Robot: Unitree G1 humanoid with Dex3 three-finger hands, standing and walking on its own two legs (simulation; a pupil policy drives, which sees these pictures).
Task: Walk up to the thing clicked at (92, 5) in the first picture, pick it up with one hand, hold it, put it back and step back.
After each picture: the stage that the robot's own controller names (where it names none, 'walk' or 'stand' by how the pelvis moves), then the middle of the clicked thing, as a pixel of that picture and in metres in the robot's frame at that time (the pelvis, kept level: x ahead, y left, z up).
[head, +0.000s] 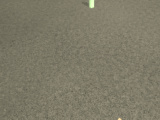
stand; out of the picture +2.25 -0.17 -0.65
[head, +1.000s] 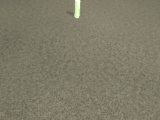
rise first; (77, 9) +2.11 -0.06 -0.65
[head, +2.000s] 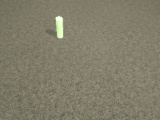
walk; (59, 27) +1.43 +0.14 -0.65
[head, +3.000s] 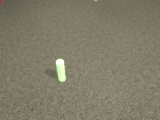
walk; (61, 70) +0.92 +0.18 -0.65
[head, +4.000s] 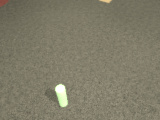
walk; (62, 96) +0.61 +0.17 -0.64
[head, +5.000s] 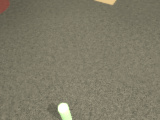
stand; (65, 114) +0.45 +0.18 -0.64
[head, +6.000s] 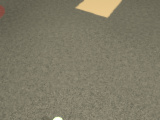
stand; out of the picture +0.40 +0.18 -0.65
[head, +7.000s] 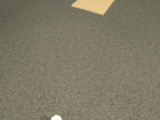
stand; out of the picture +0.41 +0.19 -0.66
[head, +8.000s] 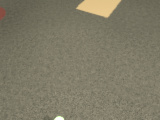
stand; out of the picture +0.41 +0.18 -0.66
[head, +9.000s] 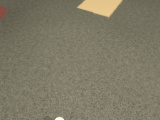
stand; out of the picture +0.40 +0.17 -0.66
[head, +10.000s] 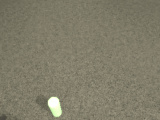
go down; (55, 107) +0.43 +0.16 -0.63
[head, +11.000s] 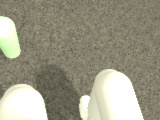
go down; (8, 41) +0.50 +0.20 -0.23
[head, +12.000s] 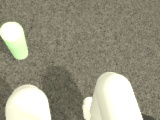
close in; (17, 44) +0.50 +0.19 -0.26
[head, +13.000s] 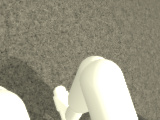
close in; out of the picture +0.49 +0.24 -0.17
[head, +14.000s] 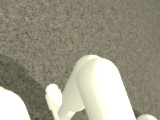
lift; out of the picture +0.48 +0.25 -0.18
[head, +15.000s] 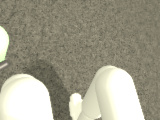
lift; out of the picture +0.39 +0.24 -0.12
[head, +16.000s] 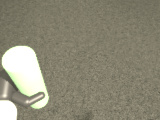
lift; (31, 83) +0.32 +0.17 +0.05
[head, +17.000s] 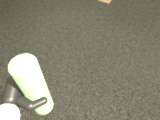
hold; (35, 89) +0.31 +0.16 +0.04
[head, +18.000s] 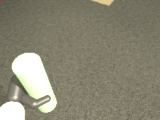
hold; (39, 87) +0.32 +0.15 +0.04
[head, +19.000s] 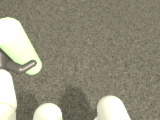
crouch; (22, 52) +0.43 +0.17 -0.03
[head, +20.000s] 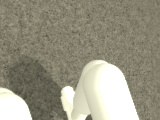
lower; out of the picture +0.49 +0.24 -0.15
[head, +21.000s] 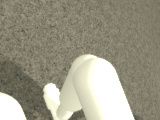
lower; out of the picture +0.48 +0.27 -0.18
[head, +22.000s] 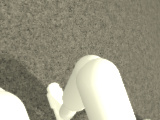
lower; out of the picture +0.48 +0.26 -0.18
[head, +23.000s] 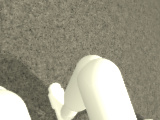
lower; out of the picture +0.48 +0.26 -0.18
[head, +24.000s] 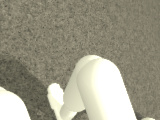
rest; out of the picture +0.47 +0.26 -0.18
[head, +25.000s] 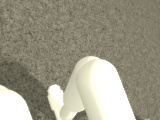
open; out of the picture +0.47 +0.24 -0.18
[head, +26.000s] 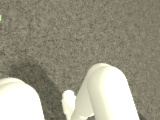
stand; out of the picture +0.47 +0.22 -0.20
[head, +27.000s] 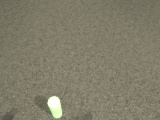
stand; (55, 108) +0.42 +0.15 -0.54
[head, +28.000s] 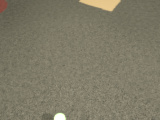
stand; out of the picture +0.41 +0.15 -0.60
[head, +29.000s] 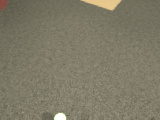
stand; out of the picture +0.40 +0.15 -0.60
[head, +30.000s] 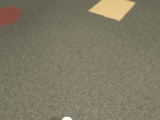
stand; out of the picture +0.42 +0.15 -0.65
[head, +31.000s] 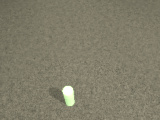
walk; (69, 96) +0.49 +0.10 -0.63
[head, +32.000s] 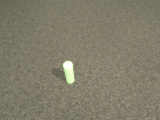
walk; (69, 73) +0.73 +0.14 -0.63
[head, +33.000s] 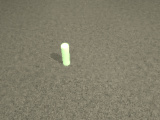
stand; (65, 54) +1.03 +0.15 -0.63
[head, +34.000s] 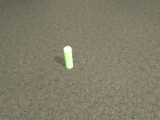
stand; (68, 58) +1.04 +0.16 -0.65
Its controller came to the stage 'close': yes
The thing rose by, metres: 0.69
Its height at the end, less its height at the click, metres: +0.00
